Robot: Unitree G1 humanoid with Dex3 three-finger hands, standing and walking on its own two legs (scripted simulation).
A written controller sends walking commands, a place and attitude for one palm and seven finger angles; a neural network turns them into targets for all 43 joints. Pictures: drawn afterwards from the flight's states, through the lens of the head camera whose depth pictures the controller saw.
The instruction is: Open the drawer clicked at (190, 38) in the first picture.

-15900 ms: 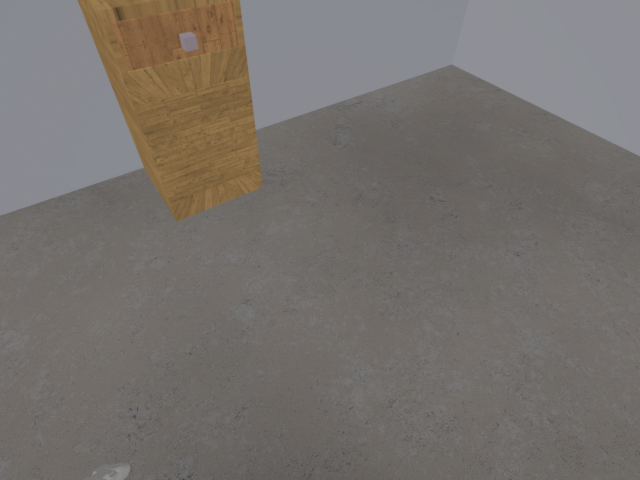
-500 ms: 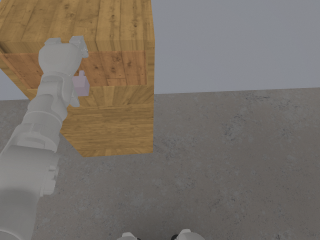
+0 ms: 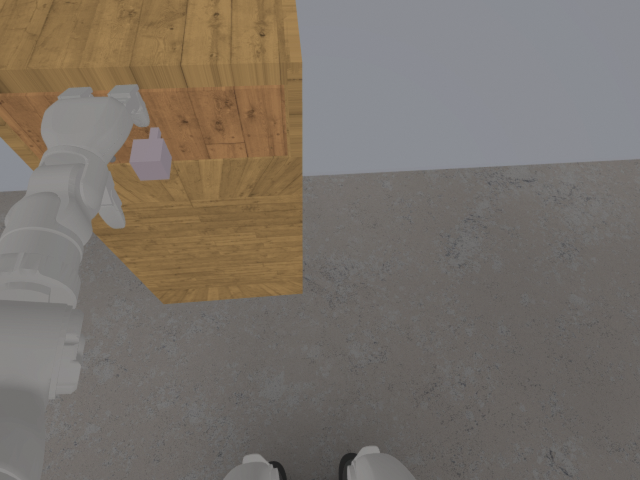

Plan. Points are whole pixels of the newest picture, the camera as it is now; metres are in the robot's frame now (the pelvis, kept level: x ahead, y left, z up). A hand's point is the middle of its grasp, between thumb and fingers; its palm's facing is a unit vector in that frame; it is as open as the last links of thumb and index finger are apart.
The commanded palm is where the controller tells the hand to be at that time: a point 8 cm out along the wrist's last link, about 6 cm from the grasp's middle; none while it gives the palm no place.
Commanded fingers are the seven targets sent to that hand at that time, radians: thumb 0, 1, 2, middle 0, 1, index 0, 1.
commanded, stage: lift the fingers back up to retry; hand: left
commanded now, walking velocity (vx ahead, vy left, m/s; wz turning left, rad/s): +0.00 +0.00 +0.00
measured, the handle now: (153, 149) +0.57 +0.20 +0.01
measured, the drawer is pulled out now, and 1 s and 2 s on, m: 0.00 0.00 0.00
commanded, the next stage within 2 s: re-aim the fingers above the handle in 0.14 s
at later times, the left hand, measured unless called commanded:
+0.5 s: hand (131, 148) +0.53 +0.21 +0.06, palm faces -0.11 -0.04 -0.99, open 13.9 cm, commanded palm +0.52 +0.21 +0.12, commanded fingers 0.00 -0.50 0.30 -0.30 -1.20 -0.30 -1.20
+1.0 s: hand (118, 139) +0.53 +0.22 +0.07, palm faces -0.08 -0.02 -1.00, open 13.5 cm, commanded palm +0.52 +0.22 +0.13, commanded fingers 0.00 -0.50 0.30 -0.30 -1.20 -0.30 -1.20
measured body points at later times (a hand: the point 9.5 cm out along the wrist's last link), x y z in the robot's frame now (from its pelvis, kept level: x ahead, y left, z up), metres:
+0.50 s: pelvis +0.02 +0.01 +0.00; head +0.12 +0.01 +0.44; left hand +0.53 +0.21 +0.11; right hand +0.02 -0.26 -0.12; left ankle +0.00 +0.09 -0.71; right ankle +0.00 -0.11 -0.71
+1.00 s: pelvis +0.02 -0.01 +0.01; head +0.12 -0.02 +0.45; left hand +0.53 +0.22 +0.13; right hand +0.01 -0.29 -0.12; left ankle +0.00 +0.09 -0.71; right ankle +0.00 -0.11 -0.71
